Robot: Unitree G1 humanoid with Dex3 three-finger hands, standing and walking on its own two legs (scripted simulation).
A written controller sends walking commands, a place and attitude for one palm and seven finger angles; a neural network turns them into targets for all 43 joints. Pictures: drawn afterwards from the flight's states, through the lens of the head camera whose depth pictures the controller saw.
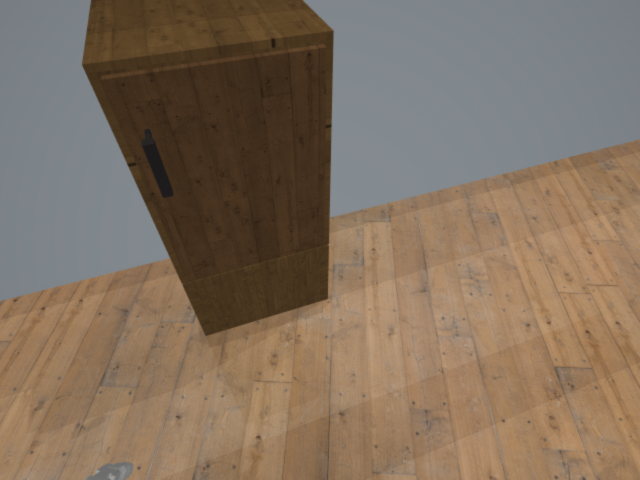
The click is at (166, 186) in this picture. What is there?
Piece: cupboard door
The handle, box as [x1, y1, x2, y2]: [142, 129, 172, 197]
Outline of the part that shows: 144,130 145,138 142,140 142,146 163,197 172,195 172,190 154,141 150,135 149,129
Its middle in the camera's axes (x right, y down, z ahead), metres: -0.33 -0.15 +0.78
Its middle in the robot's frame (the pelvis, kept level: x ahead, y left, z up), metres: +0.68 +0.37 +0.00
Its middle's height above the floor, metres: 0.77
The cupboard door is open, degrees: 0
